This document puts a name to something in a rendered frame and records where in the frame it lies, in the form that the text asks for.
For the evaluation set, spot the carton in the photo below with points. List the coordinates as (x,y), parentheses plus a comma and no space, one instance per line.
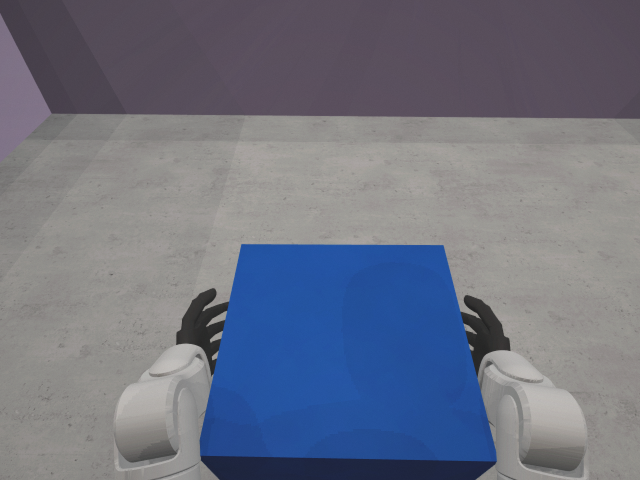
(345,362)

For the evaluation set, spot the robot right hand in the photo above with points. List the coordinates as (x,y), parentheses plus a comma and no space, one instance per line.
(489,337)

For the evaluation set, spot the robot left hand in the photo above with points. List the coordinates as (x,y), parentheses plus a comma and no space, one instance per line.
(194,322)

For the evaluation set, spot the robot left forearm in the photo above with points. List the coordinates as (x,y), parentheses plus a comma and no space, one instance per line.
(155,426)

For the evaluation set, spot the robot right forearm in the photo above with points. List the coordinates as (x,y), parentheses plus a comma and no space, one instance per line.
(541,432)

